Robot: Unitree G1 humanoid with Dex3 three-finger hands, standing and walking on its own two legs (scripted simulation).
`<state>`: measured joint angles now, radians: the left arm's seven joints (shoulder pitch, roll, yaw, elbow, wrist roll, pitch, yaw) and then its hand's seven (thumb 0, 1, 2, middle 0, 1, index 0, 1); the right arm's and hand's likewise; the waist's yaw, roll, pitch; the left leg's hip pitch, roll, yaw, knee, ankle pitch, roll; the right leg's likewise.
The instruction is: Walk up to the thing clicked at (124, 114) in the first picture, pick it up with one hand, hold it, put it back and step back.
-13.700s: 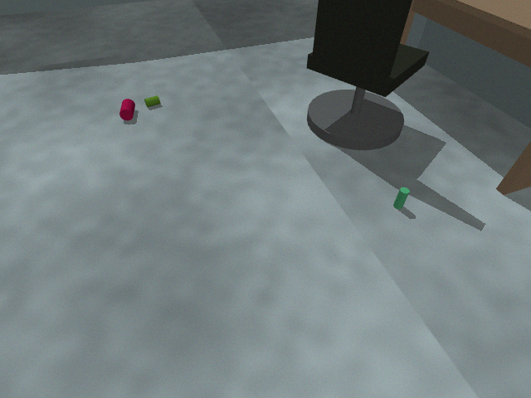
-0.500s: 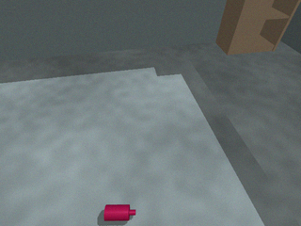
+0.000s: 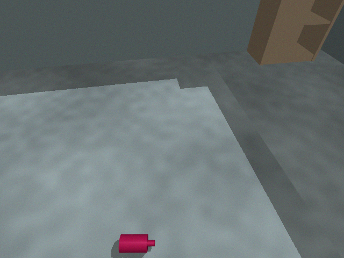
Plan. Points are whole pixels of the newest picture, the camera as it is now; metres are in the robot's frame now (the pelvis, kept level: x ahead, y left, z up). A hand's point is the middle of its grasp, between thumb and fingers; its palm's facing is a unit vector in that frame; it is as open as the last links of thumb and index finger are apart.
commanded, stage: stand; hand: left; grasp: from above
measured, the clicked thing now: (137, 243) +0.41 +0.18 -0.74
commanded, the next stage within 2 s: rise first in 0.40 s
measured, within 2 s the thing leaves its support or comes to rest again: neither
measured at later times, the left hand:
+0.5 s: hand out of the picture +0.06 +0.26 -0.16, palm faces -0.03 -0.94 -0.35, open 7.4 cm
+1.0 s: hand out of the picture +0.13 +0.26 -0.21, palm faces -0.08 -0.91 -0.40, open 13.1 cm
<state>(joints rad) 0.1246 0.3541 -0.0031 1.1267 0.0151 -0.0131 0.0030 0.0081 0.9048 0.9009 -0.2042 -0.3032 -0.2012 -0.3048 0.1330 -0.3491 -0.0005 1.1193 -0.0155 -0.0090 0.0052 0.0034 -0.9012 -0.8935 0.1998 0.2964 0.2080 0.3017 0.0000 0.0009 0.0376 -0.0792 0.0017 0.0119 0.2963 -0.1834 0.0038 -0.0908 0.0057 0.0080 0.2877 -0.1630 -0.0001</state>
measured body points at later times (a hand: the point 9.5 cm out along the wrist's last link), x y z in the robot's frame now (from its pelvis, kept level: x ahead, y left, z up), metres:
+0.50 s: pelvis +0.00 +0.00 +0.00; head +0.01 +0.00 +0.45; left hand +0.07 +0.30 -0.13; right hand +0.07 -0.30 -0.13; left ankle -0.01 +0.12 -0.75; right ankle +0.00 -0.12 -0.75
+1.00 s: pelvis -0.01 +0.00 -0.06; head +0.07 +0.01 +0.39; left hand +0.13 +0.31 -0.18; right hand +0.13 -0.25 -0.16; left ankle -0.01 +0.12 -0.75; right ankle +0.00 -0.12 -0.75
